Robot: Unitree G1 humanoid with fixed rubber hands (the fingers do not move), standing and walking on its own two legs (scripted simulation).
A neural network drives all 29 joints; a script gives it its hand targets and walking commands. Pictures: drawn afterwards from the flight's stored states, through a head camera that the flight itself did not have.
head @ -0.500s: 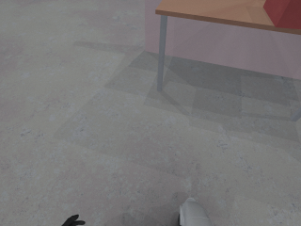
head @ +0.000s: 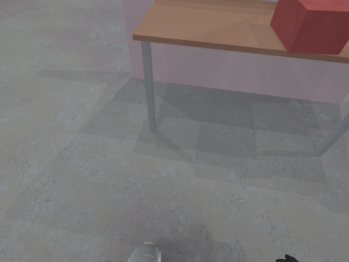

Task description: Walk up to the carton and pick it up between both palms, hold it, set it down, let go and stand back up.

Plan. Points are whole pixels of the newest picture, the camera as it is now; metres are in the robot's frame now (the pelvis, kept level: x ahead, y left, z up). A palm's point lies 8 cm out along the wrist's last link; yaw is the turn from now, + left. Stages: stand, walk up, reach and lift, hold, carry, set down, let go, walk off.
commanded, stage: walk up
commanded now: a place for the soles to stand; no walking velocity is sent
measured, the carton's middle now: (310, 19) +1.13 -0.50 +0.09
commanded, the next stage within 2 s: none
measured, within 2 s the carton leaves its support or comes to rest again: neither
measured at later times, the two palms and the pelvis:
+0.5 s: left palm (160, 162) +0.40 +0.11 -0.10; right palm out of the picture +0.12 -0.37 -0.13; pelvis +0.22 -0.11 -0.01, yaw -11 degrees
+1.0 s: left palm (180, 158) +0.46 +0.05 -0.15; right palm (343, 168) +0.44 -0.47 -0.09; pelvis +0.39 -0.20 -0.01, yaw -8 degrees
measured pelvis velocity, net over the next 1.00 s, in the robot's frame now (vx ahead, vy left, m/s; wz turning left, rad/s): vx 0.39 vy -0.20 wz -0.14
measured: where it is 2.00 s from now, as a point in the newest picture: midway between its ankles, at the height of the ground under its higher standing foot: (264, 191)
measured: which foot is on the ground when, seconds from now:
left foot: up 0.00-0.00, down 0.02-0.48, up 0.50-0.88, down 0.90-1.00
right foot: down 0.00-0.04, up 0.06-0.46, down 0.48-0.92, up 0.94-1.00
